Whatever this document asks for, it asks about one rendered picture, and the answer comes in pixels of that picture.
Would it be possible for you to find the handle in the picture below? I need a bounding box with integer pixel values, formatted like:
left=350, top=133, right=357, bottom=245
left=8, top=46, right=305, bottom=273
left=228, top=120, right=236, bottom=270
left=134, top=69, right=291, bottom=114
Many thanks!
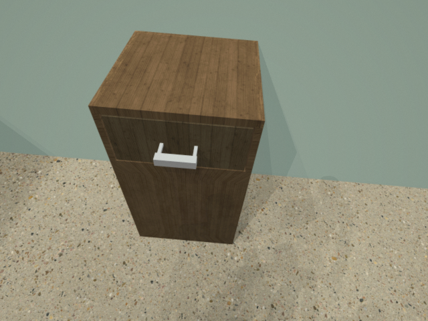
left=153, top=143, right=198, bottom=169

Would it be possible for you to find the cabinet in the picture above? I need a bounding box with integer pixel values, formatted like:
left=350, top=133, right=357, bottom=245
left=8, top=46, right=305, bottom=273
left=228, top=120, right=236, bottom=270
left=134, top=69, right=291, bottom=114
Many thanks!
left=88, top=31, right=265, bottom=244

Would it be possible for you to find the drawer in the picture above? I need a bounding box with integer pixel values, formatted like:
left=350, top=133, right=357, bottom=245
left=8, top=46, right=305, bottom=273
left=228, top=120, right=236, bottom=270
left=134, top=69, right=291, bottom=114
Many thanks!
left=101, top=114, right=253, bottom=171

